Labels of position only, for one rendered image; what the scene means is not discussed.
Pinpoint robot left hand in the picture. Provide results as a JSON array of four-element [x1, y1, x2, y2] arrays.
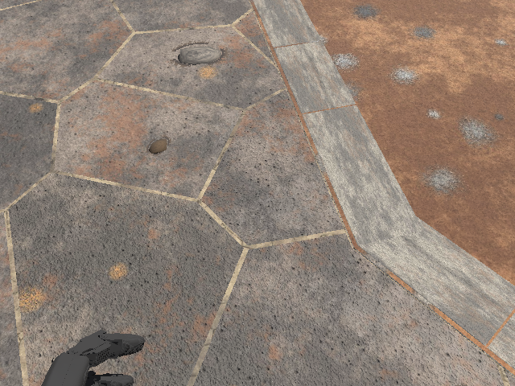
[[41, 330, 145, 386]]

